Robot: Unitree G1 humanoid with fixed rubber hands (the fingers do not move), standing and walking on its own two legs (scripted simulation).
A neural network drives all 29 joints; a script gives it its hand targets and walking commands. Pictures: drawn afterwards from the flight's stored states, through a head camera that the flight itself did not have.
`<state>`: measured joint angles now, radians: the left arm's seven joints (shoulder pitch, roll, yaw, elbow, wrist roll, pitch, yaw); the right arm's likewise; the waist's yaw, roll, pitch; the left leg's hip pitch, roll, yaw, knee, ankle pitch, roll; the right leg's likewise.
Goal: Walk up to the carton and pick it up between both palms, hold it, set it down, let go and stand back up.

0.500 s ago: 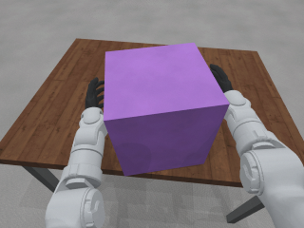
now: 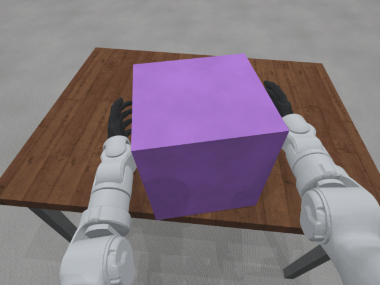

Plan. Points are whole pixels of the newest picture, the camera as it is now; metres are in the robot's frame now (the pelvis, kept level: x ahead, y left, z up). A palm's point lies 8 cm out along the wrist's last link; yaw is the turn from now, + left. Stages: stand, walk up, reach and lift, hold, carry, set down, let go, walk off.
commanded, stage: set down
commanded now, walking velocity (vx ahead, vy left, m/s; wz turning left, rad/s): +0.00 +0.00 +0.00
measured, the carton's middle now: (198, 139) +0.45 +0.02 +0.06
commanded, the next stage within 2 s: none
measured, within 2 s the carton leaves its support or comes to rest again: neither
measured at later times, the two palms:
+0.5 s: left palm (120, 135) +0.41 +0.19 +0.11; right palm (281, 118) +0.47 -0.15 +0.13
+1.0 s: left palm (119, 145) +0.41 +0.20 +0.07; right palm (280, 123) +0.48 -0.16 +0.10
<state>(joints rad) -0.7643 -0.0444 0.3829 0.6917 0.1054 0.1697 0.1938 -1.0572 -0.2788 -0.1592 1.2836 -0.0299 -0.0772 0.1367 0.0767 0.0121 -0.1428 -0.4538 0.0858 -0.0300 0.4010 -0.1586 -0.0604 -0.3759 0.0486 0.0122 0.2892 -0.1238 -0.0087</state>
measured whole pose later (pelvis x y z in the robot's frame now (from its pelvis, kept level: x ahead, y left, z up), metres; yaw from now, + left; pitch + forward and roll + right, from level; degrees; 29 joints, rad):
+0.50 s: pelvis +0.00 +0.00 +0.00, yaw +0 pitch +12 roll -2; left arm -0.76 -0.05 0.39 0.71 0.12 0.13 0.18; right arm -1.05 -0.28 -0.18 1.28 -0.03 -0.08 0.15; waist 0.08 0.01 -0.14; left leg -0.46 0.09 -0.03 0.40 -0.16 -0.06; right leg -0.38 0.05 0.01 0.29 -0.13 -0.01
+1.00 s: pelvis +0.00 +0.00 +0.00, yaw +0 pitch +18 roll -2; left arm -0.79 0.01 0.27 0.82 0.04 0.07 0.22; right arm -1.05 -0.37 0.01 1.28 0.29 -0.06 0.12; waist 0.13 0.01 -0.16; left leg -0.56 0.09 -0.03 0.40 -0.14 -0.06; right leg -0.50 0.05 0.01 0.32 -0.12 -0.01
